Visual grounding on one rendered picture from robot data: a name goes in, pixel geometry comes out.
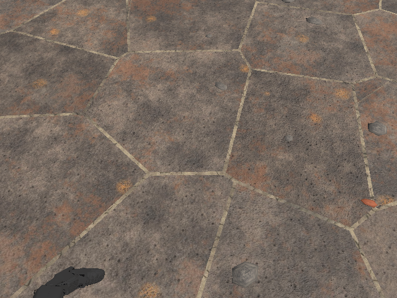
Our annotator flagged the left robot hand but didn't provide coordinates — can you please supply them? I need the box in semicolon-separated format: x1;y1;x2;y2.
33;266;105;298

